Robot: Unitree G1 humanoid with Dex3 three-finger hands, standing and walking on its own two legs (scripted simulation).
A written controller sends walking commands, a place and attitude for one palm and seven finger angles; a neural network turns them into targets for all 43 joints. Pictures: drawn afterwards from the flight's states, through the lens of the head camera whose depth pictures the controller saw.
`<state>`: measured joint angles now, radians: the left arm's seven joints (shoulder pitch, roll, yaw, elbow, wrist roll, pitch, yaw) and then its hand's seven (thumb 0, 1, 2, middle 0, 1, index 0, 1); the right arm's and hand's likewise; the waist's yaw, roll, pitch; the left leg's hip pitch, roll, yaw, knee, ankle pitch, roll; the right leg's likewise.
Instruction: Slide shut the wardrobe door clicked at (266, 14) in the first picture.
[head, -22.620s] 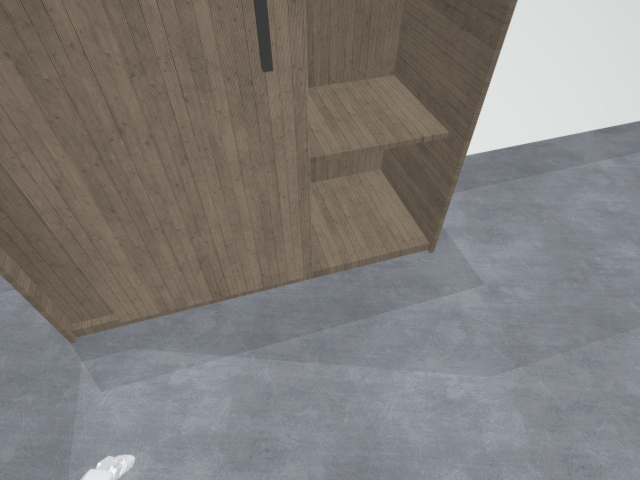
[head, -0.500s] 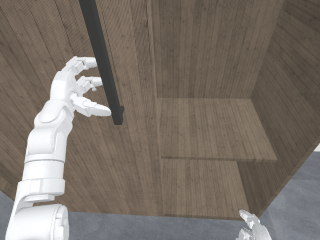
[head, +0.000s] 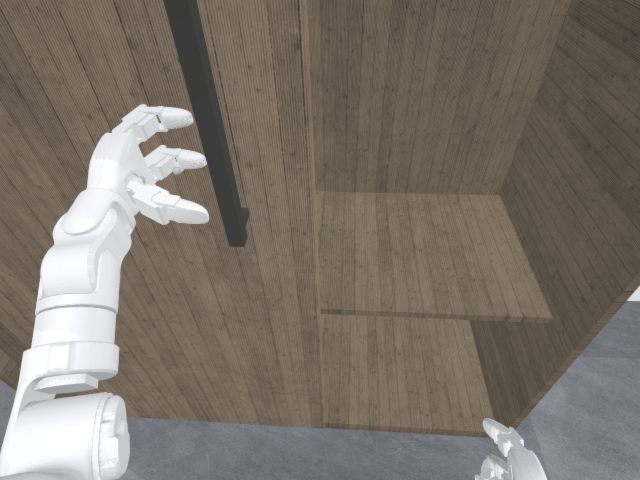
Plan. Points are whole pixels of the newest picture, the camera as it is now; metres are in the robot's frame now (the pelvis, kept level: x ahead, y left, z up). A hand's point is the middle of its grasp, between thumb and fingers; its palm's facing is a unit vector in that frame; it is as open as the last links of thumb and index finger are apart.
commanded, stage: move the hooked fingers beside the handle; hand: left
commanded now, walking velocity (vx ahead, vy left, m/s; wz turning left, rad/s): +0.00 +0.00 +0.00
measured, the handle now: (219, 130) +0.42 +0.14 +0.26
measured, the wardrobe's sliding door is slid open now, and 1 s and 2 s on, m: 0.51 0.51 0.51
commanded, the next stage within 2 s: none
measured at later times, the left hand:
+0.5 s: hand (174, 169) +0.39 +0.19 +0.23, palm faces +0.03 -1.00 -0.02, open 13.7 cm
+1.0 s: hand (167, 168) +0.39 +0.20 +0.23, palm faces -0.01 -1.00 -0.02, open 13.5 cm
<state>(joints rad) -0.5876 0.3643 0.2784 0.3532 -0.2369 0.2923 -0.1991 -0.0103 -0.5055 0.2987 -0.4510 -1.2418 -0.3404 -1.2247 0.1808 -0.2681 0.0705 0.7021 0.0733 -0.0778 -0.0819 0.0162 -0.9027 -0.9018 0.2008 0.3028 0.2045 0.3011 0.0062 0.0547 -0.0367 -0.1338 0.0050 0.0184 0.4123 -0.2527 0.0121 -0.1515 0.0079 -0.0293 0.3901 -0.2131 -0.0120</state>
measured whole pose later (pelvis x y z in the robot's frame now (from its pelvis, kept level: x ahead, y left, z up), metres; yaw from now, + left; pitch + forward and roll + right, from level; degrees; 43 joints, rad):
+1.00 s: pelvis -0.01 -0.01 +0.00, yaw -1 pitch -1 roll -1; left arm -0.67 0.46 0.35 0.56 -0.23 0.22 -0.31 -0.01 -0.51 0.30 -0.56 -1.23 -0.40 -1.23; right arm 0.23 -0.29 0.07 0.69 0.08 -0.13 -0.09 0.02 -0.90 -0.90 0.20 0.30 0.20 0.30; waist -0.02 0.06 -0.03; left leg -0.18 0.03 0.02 0.44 -0.25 0.00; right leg -0.19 0.03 -0.03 0.40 -0.19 -0.03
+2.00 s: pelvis +0.00 +0.01 +0.00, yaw +3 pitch -1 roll -1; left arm -0.72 0.42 0.26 0.52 -0.23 0.24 -0.25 -0.01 -0.51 0.30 -0.42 -1.27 -0.35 -1.25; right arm 0.18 -0.26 0.08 0.72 0.09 -0.15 -0.09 0.02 -0.90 -0.90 0.20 0.30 0.21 0.30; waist 0.05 0.05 -0.03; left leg -0.18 -0.02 -0.03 0.45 -0.26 0.02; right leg -0.17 -0.02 -0.07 0.41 -0.23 0.00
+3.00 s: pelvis +0.00 -0.01 +0.00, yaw +1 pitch -2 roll +0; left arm -0.55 0.39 0.32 0.29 -0.24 0.31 -0.23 -0.01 -0.51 0.30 -0.31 -1.21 -0.30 -1.20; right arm 0.17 -0.28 0.07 0.69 0.08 -0.11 -0.07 0.02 -0.90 -0.90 0.20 0.30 0.20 0.30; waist 0.02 0.07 -0.03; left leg -0.13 0.01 0.00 0.42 -0.26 0.00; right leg -0.14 0.01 -0.04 0.40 -0.23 -0.02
